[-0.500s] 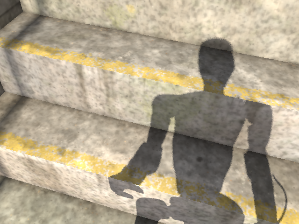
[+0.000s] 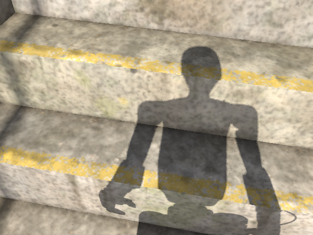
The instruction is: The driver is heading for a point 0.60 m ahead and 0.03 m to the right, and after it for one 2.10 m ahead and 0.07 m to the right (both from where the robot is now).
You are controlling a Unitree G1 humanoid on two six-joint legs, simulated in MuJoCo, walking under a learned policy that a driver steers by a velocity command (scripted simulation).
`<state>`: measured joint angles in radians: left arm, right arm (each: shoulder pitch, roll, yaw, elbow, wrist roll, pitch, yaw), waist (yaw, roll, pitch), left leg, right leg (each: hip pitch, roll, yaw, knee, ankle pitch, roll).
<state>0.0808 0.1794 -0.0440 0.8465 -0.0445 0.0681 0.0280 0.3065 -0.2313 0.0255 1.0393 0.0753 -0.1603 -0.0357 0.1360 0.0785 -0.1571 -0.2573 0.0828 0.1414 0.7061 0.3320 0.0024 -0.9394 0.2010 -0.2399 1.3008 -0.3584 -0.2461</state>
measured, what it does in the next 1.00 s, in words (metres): climbs, turning right: left foot 0.22 m higher, then right foot 0.22 m lower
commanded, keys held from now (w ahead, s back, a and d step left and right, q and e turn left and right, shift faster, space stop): w+e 1.00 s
